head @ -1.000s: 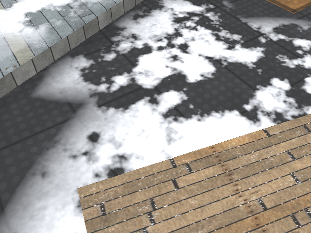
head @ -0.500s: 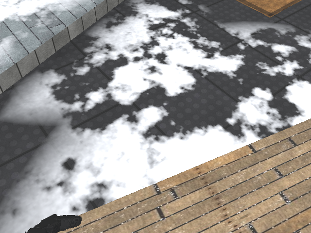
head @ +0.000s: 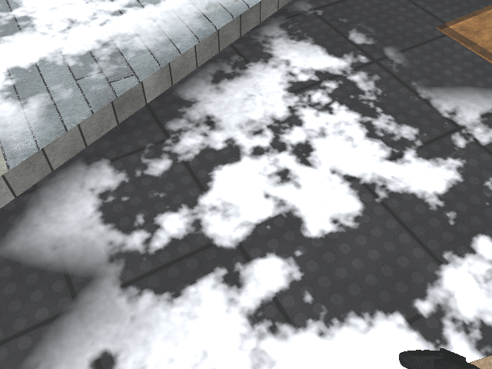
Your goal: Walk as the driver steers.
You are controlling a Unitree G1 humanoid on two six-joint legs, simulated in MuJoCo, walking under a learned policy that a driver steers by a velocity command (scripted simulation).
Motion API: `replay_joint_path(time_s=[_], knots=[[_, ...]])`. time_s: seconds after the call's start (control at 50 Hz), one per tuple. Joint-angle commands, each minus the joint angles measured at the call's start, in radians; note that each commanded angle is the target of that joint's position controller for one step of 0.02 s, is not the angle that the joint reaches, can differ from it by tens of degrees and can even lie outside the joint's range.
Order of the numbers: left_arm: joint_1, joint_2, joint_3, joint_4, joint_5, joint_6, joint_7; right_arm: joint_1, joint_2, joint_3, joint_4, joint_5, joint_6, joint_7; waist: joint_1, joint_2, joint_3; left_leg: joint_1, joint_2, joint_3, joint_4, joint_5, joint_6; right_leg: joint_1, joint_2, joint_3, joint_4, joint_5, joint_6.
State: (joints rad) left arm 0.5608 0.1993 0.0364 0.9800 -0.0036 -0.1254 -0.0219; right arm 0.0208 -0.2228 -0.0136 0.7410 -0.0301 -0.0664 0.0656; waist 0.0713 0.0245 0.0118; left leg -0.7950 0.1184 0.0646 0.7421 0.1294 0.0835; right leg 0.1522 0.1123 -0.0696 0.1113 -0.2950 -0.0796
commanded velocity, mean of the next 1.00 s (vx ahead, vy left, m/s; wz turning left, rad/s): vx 1.00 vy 0.00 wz -0.06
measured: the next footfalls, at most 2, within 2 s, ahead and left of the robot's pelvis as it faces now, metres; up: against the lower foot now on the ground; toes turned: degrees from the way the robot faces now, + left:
left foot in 0.14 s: +0.35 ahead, +0.08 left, +0.00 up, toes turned +3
right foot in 0.60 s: +0.80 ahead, -0.10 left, +0.00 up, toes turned -3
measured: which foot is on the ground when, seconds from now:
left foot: up 0.00-0.12, down 0.14-0.58, up 0.60-1.00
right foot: down 0.00-0.14, up 0.16-0.58, down 0.60-1.00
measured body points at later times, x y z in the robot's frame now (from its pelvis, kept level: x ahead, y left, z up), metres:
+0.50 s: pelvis +0.48 +0.01 +0.00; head +0.51 +0.00 +0.45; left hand +0.73 +0.21 -0.08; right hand +0.37 -0.23 -0.14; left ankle +0.31 +0.08 -0.73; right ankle +0.72 -0.14 -0.68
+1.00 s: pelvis +0.97 -0.02 -0.01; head +1.00 -0.02 +0.44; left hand +0.86 +0.22 -0.14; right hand +1.23 -0.22 -0.07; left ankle +1.20 +0.10 -0.70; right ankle +0.76 -0.10 -0.73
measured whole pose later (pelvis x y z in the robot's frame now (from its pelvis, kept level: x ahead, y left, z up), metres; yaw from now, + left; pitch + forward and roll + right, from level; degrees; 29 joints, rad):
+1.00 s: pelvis +0.97 -0.02 -0.01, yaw -5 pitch +2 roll -1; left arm 0.56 0.22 0.03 1.03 0.00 -0.12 -0.01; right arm -0.09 -0.23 0.03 0.72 -0.03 -0.08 0.05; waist 0.12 0.01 0.04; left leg -0.67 0.07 0.04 0.55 0.10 0.06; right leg 0.24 0.07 0.03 0.09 -0.36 -0.06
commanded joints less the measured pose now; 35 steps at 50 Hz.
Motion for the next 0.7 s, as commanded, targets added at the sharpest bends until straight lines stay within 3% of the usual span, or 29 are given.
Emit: replay_joint_path(time_s=[0.02, 0.06, 0.08, 0.1, 0.12, 0.14, 0.16, 0.18, 0.2, 0.22, 0.24, 0.26, 0.3, 0.36, 0.42, 0.46, 0.5, 0.54, 0.56, 0.58, 0.6, 0.62, 0.64, 0.66, 0.68, 0.7], knots=[[-0.009, 0.153, 0.016, -0.041, -0.004, -0.022, 0.014, -0.132, -0.046, 0.003, -0.074, 0.009, -0.013, -0.002, -0.034, -0.038, 0.147, 0.204, -0.075, 0.074, -0.16, 0.067, 0.032, -0.158, -0.258, 0.053, -0.121, 0.728, -0.065], [-0.007, 0.197, 0.019, -0.028, 0.014, -0.01, 0.027, -0.098, -0.077, -0.006, -0.067, 0.008, -0.012, -0.017, -0.067, -0.092, 0.069, 0.274, -0.155, 0.101, -0.188, -0.054, 0.054, -0.002, -0.282, 0.034, 0.024, 1.145, -0.049], [-0.009, 0.223, 0.024, -0.019, 0.028, 0.003, 0.038, -0.024, -0.101, -0.015, -0.049, 0.008, -0.011, -0.026, -0.109, -0.129, 0.011, 0.348, -0.189, 0.098, -0.19, -0.136, 0.068, 0.05, -0.3, 0.032, 0.158, 1.307, -0.043], [-0.026, 0.246, 0.03, -0.014, 0.043, 0.019, 0.048, 0.131, -0.139, -0.031, -0.005, 0.01, -0.011, -0.039, -0.184, -0.158, -0.074, 0.496, -0.209, 0.075, -0.192, -0.208, 0.087, 0.054, -0.317, 0.032, 0.354, 1.369, -0.042], [-0.07, 0.258, 0.036, -0.02, 0.05, 0.034, 0.053, 0.345, -0.174, -0.051, 0.065, 0.008, -0.01, -0.056, -0.282, -0.149, -0.17, 0.713, -0.2, 0.062, -0.239, -0.238, 0.107, -0.016, -0.303, 0.01, 0.624, 1.285, -0.042], [-0.083, 0.206, 0.026, -0.042, 0.051, 0.033, 0.049, 0.525, -0.245, -0.077, 0.103, -0.014, -0.005, -0.076, -0.332, -0.094, -0.28, 0.986, -0.03, -0.116, -0.167, -0.494, 0.141, -0.254, -0.252, 0.011, 0.967, 0.954, -0.057], [0.037, 0.035, -0.009, -0.08, -0.013, 0.013, 0.014, 0.501, -0.309, -0.101, 0.101, -0.026, -0.005, -0.071, -0.183, 0.291, -0.418, 1.298, 0.271, -0.752, -0.316, -0.777, 0.292, -0.715, -0.028, 0.07, 1.416, -0.059, 0.001], [-0.053, 0.144, 0.007, -0.09, -0.014, 0.0, 0.022, 0.435, -0.244, -0.099, 0.098, -0.011, -0.003, -0.05, -0.208, 0.117, -0.368, 1.256, 0.242, -0.875, -0.457, -0.812, 0.29, -0.878, -0.06, 0.172, 1.469, -0.077, -0.041], [-0.197, 0.155, 0.009, -0.131, -0.012, -0.005, 0.026, 0.356, -0.192, -0.087, 0.107, -0.007, -0.015, -0.048, -0.188, 0.033, -0.182, 1.096, 0.211, -0.68, -0.477, -0.685, 0.253, -0.931, -0.125, 0.166, 1.41, 0.016, -0.053], [-0.23, 0.136, 0.002, -0.143, -0.004, -0.007, 0.023, 0.334, -0.131, -0.075, 0.127, -0.01, -0.024, -0.045, -0.146, -0.067, -0.083, 0.92, 0.184, -0.57, -0.511, -0.562, 0.222, -0.887, -0.161, 0.162, 1.327, 0.043, -0.056], [-0.258, 0.111, -0.003, -0.157, 0.016, 0.005, 0.014, 0.321, -0.093, -0.062, 0.146, -0.012, -0.034, -0.048, -0.104, -0.081, -0.029, 0.787, 0.135, -0.48, -0.533, -0.515, 0.185, -0.837, -0.193, 0.177, 1.263, 0.05, -0.053], [-0.235, 0.088, -0.01, -0.158, 0.037, 0.024, 0.002, 0.322, -0.066, -0.05, 0.164, -0.01, -0.041, -0.053, -0.06, -0.056, -0.001, 0.682, 0.102, -0.422, -0.557, -0.505, 0.163, -0.784, -0.206, 0.174, 1.227, 0.047, -0.039], [-0.258, 0.057, -0.019, -0.171, 0.051, 0.05, -0.019, 0.34, -0.064, -0.045, 0.19, 0.013, -0.058, -0.055, -0.029, -0.021, 0.053, 0.599, 0.061, -0.335, -0.621, -0.502, 0.144, -0.806, -0.243, 0.155, 1.155, 0.053, -0.011], [-0.452, 0.08, -0.028, -0.252, 0.054, 0.055, -0.029, 0.382, -0.101, -0.048, 0.202, 0.024, -0.075, -0.044, -0.05, -0.014, 0.145, 0.538, 0.017, -0.215, -0.704, -0.334, 0.148, -0.892, -0.275, 0.078, 0.944, 0.208, 0.023], [-0.59, 0.07, -0.045, -0.294, 0.035, 0.041, -0.044, 0.423, -0.116, -0.048, 0.208, 0.04, -0.089, -0.041, -0.084, -0.03, 0.162, 0.496, -0.034, -0.099, -0.756, -0.081, 0.11, -0.715, -0.231, -0.01, 0.616, 0.446, 0.014], [-0.638, 0.081, -0.047, -0.303, 0.023, 0.04, -0.044, 0.467, -0.15, -0.051, 0.225, 0.046, -0.094, -0.044, -0.104, -0.014, 0.164, 0.605, 0.0, -0.081, -0.793, 0.083, 0.097, -0.666, -0.201, -0.035, 0.515, 0.532, -0.009], [-0.657, 0.109, -0.04, -0.31, 0.027, 0.039, -0.034, 0.489, -0.172, -0.049, 0.24, 0.036, -0.086, -0.05, -0.105, 0.01, 0.138, 0.795, 0.022, -0.047, -0.733, 0.338, 0.08, -0.674, -0.161, -0.055, 0.442, 0.495, -0.036], [-0.597, 0.147, -0.024, -0.297, 0.037, 0.038, -0.019, 0.509, -0.212, -0.052, 0.251, 0.016, -0.068, -0.065, -0.065, 0.067, 0.042, 0.942, 0.052, -0.031, -0.545, 0.741, 0.059, -0.593, -0.077, -0.085, 0.437, 0.337, -0.06], [-0.467, 0.18, -0.009, -0.264, 0.037, 0.038, -0.008, 0.498, -0.238, -0.058, 0.256, 0.001, -0.052, -0.078, 0.006, 0.1, -0.038, 0.959, 0.07, -0.029, -0.368, 0.842, 0.051, -0.464, -0.05, -0.063, 0.439, 0.256, -0.077], [-0.252, 0.214, 0.011, -0.193, 0.035, 0.04, 0.007, 0.462, -0.258, -0.064, 0.253, -0.008, -0.035, -0.089, 0.108, 0.104, -0.142, 0.913, 0.067, -0.014, -0.114, 0.819, 0.042, -0.26, -0.04, -0.052, 0.421, 0.199, -0.094], [-0.049, 0.268, 0.036, -0.138, 0.047, 0.045, 0.026, 0.436, -0.227, -0.059, 0.238, -0.015, -0.03, -0.092, 0.188, 0.09, -0.24, 0.721, 0.031, -0.017, 0.2, 0.577, 0.044, -0.005, -0.147, 0.055, 0.473, 0.061, -0.119], [-0.022, 0.373, 0.068, -0.133, 0.084, 0.043, 0.033, 0.571, -0.031, -0.019, 0.195, 0.027, -0.038, -0.063, 0.052, -0.233, -0.382, 0.291, -0.133, -0.034, 0.66, -0.32, 0.011, 0.329, -0.477, 0.569, 0.424, -0.203, -0.241], [-0.03, 0.318, 0.069, -0.126, 0.051, 0.049, 0.011, 0.538, -0.113, -0.032, 0.191, 0.051, -0.06, -0.062, 0.076, -0.216, -0.468, 0.133, -0.198, -0.169, 0.792, -0.573, 0.032, 0.363, -0.51, 0.925, 0.201, -0.316, -0.263], [-0.148, 0.273, 0.063, -0.118, 0.045, 0.041, 0.007, 0.379, -0.138, -0.037, 0.144, 0.051, -0.063, -0.071, 0.038, -0.138, -0.23, 0.032, -0.112, -0.163, 0.766, -0.447, 0.045, 0.2, -0.452, 0.719, 0.172, -0.226, -0.216], [-0.193, 0.204, 0.051, -0.112, 0.04, 0.031, 0.001, 0.311, -0.132, -0.032, 0.128, 0.039, -0.066, -0.068, 0.019, -0.029, -0.13, 0.057, -0.076, -0.153, 0.691, -0.384, 0.045, 0.03, -0.422, 0.576, 0.156, -0.096, -0.193], [-0.216, 0.158, 0.039, -0.098, 0.045, 0.025, 0.001, 0.287, -0.108, -0.028, 0.126, 0.025, -0.057, -0.062, -0.023, 0.012, -0.06, 0.105, -0.048, -0.159, 0.636, -0.372, 0.044, -0.11, -0.369, 0.467, 0.131, -0.03, -0.156]])
Velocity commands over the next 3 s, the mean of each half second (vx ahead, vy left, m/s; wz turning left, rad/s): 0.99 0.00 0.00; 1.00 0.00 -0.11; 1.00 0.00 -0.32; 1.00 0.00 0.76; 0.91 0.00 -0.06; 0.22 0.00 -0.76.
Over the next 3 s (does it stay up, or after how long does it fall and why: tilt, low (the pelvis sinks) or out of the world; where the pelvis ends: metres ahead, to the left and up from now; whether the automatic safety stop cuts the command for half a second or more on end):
stays up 2.52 -0.03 0.10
